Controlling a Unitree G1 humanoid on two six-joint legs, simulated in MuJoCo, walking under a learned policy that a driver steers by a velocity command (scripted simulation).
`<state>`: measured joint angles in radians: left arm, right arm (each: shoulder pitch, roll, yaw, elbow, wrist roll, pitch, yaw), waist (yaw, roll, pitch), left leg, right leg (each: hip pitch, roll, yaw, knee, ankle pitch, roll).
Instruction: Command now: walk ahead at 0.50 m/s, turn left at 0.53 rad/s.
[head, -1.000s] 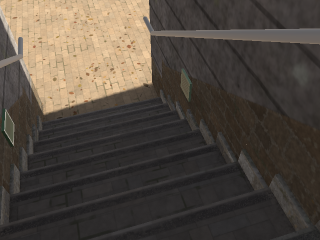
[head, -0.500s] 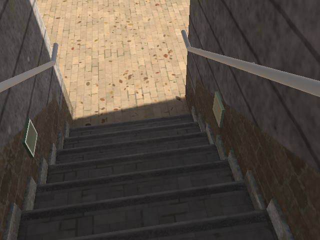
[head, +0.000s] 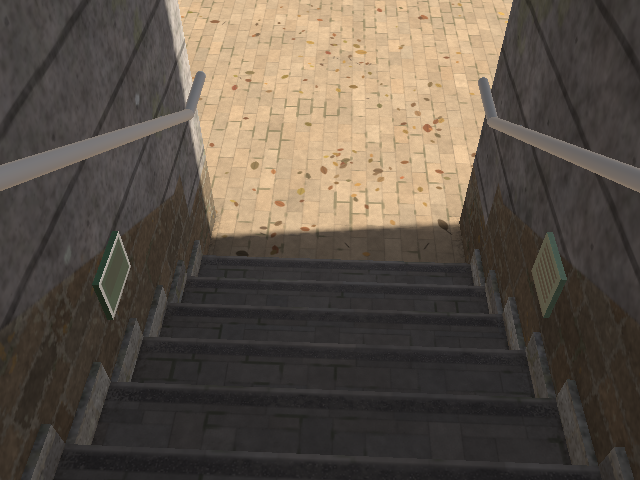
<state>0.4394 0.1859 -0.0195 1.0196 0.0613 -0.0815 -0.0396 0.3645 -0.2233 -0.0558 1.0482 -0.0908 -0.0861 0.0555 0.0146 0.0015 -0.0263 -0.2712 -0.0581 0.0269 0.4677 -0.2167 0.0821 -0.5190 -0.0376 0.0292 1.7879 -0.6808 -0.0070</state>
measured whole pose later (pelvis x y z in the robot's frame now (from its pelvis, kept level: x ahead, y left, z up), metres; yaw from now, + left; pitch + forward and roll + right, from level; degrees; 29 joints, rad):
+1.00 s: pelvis +0.50 +0.01 -0.33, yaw +11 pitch +2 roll -3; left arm 0.61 0.13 -0.01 1.12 -0.02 -0.03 0.02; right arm 0.12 -0.19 -0.01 0.97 -0.01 -0.07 0.04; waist 0.14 0.05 0.00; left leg -0.27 0.01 0.06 0.30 -0.04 0.08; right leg -0.39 0.09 -0.04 1.73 -0.91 -0.03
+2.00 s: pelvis +0.56 -0.02 -0.35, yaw +12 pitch -1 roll +0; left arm 0.36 0.16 0.05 1.10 0.02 -0.05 -0.06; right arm 0.34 -0.14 0.00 1.17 -0.03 -0.02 0.05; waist 0.01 0.00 0.05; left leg -0.22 0.02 0.06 0.48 -0.25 0.00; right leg -0.20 0.00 -0.04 0.49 -0.27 -0.02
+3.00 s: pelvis +0.61 +0.00 -0.36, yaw +11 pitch +1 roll +0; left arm 0.41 0.18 0.07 1.07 0.04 -0.03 0.01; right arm 0.38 -0.17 -0.05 1.11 -0.08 -0.07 0.00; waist -0.02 -0.02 -0.05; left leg -0.22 -0.01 0.05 0.62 -0.42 0.06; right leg -0.33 0.06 0.08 0.88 -0.56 -0.10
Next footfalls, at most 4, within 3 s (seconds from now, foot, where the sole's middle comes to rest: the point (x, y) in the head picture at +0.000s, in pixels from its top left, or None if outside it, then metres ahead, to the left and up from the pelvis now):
0.34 right None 0.30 -0.13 -0.95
0.94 left None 0.58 0.11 -1.12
1.22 right None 0.62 -0.12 -1.12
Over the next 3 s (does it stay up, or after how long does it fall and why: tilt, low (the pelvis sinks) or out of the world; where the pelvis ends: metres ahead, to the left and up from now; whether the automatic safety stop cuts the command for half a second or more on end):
stays up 0.61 0.00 -0.36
